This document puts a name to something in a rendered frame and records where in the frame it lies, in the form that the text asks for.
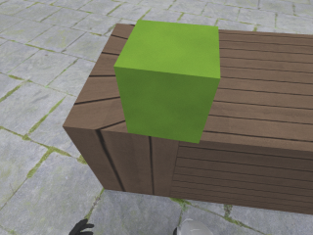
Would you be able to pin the robot right thigh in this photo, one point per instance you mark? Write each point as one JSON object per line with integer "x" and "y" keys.
{"x": 193, "y": 227}

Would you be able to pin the robot left hand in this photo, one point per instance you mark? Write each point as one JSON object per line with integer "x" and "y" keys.
{"x": 81, "y": 225}

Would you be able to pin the pedestal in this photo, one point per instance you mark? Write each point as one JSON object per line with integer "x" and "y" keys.
{"x": 256, "y": 147}

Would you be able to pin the carton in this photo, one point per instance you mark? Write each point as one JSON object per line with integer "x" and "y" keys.
{"x": 167, "y": 76}

